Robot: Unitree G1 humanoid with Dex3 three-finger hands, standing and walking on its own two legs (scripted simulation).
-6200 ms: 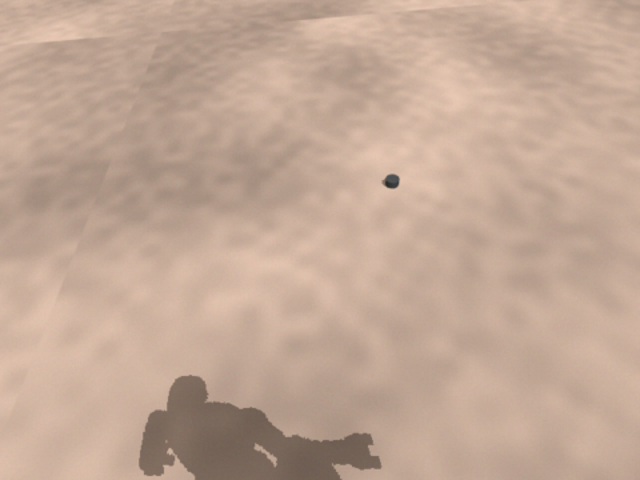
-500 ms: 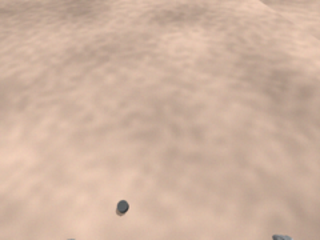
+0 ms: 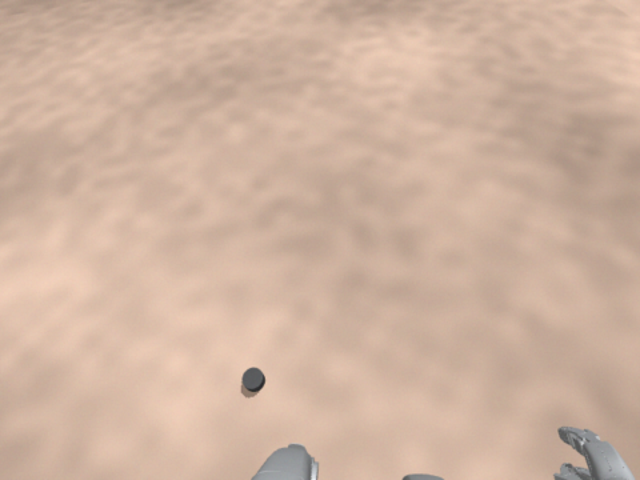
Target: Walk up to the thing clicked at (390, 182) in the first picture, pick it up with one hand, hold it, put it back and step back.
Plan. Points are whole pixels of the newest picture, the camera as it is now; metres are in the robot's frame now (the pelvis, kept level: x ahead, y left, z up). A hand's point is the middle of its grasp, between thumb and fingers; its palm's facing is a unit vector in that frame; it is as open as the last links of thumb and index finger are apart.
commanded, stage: walk up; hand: left
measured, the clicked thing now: (253, 379) +0.44 +0.31 -0.74
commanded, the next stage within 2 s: none
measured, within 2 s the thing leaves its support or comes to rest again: neither
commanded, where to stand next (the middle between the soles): +0.11 +0.01 m, yaw +1 degrees
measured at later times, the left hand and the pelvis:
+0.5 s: hand out of the picture +0.12 +0.30 -0.14, palm faces +0.05 -0.91 -0.41, open 7.4 cm; pelvis +0.06 +0.01 +0.00, yaw +3 degrees
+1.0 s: hand out of the picture +0.09 +0.32 -0.17, palm faces +0.06 -0.90 -0.43, open 7.4 cm; pelvis -0.02 +0.03 -0.02, yaw +5 degrees
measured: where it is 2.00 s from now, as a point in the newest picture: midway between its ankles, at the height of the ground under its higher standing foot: outside the picture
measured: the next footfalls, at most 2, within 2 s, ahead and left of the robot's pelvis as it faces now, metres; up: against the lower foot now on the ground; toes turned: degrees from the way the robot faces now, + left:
left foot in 0.24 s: +0.06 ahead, +0.15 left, +0.00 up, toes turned +5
right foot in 0.54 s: +0.23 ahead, -0.11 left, +0.00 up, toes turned +1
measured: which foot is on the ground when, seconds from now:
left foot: up 0.00-0.22, down 0.24-0.56, up 0.58-0.84, down 0.86-1.00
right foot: down 0.00-0.26, up 0.28-0.52, down 0.54-0.88, up 0.90-1.00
